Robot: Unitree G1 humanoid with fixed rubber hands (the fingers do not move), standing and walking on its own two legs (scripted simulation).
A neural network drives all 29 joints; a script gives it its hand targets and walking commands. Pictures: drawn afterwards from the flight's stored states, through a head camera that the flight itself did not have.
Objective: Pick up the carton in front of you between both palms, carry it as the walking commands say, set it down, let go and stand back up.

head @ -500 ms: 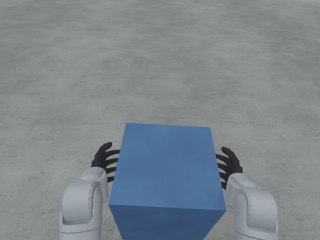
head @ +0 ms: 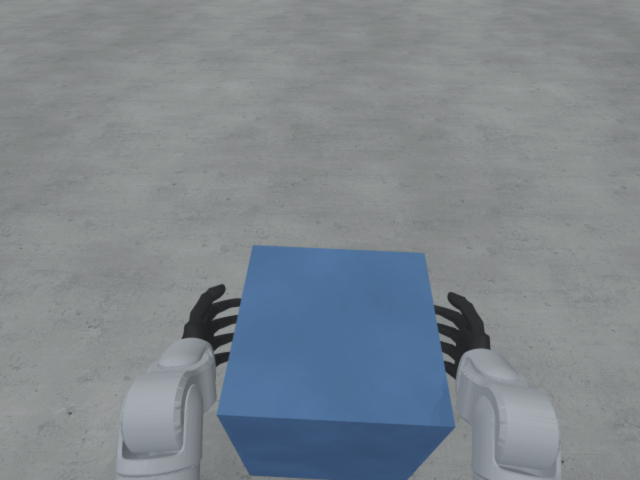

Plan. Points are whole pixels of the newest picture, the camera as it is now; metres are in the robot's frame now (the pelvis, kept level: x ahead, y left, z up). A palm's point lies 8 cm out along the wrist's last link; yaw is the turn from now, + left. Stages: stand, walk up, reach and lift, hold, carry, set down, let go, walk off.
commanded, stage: carry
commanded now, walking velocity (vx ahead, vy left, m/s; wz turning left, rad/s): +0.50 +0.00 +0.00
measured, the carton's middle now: (332, 370) +0.28 +0.00 +0.01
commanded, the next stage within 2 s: none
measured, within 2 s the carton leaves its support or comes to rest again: neither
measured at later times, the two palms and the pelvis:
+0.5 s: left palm (240, 171) +0.60 +0.17 +0.09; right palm (416, 175) +0.59 -0.13 +0.09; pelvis +0.33 +0.03 +0.00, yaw -2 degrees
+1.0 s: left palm (272, 109) +0.84 +0.14 +0.08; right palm (411, 111) +0.84 -0.15 +0.08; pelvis +0.58 +0.00 -0.01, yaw -1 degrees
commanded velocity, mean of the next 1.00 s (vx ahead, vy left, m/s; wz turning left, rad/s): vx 0.25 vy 0.00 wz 0.00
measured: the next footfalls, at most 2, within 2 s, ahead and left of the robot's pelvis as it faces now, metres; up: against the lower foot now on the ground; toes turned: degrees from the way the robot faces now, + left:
left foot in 0.10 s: +0.26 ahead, +0.12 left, +0.00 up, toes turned +10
right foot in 0.60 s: +0.58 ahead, -0.10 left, +0.00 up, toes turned -5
